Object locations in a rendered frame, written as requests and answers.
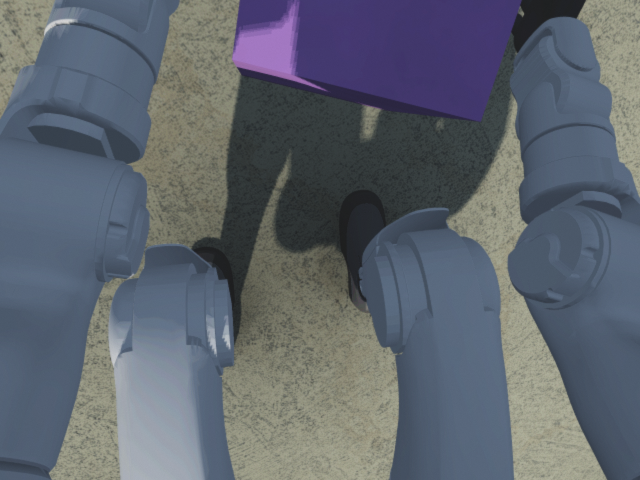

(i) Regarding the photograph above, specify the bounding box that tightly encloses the right robot shin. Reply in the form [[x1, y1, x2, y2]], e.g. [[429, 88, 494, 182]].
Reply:
[[358, 208, 501, 317]]

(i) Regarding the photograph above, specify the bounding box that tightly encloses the left robot shin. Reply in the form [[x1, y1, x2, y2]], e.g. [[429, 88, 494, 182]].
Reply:
[[108, 244, 213, 367]]

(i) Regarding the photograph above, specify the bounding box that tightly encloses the robot shin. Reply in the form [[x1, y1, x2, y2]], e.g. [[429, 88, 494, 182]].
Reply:
[[108, 244, 213, 367], [358, 208, 501, 317]]

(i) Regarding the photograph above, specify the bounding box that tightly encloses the robot right forearm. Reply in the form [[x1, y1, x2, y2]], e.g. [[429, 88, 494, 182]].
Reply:
[[510, 17, 640, 225]]

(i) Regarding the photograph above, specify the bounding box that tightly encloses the left robot upper arm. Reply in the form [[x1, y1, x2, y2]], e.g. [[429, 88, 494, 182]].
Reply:
[[0, 137, 150, 480]]

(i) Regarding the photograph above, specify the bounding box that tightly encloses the robot left forearm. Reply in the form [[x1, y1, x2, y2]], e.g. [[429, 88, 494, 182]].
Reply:
[[0, 0, 180, 164]]

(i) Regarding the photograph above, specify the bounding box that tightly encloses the carton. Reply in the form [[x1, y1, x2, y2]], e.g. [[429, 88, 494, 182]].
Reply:
[[232, 0, 522, 122]]

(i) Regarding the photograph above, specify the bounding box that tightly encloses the right robot upper arm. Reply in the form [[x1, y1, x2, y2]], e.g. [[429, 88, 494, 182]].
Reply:
[[507, 205, 640, 480]]

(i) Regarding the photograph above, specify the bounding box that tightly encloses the robot right hand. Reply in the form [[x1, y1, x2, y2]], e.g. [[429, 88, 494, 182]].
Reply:
[[511, 0, 586, 53]]

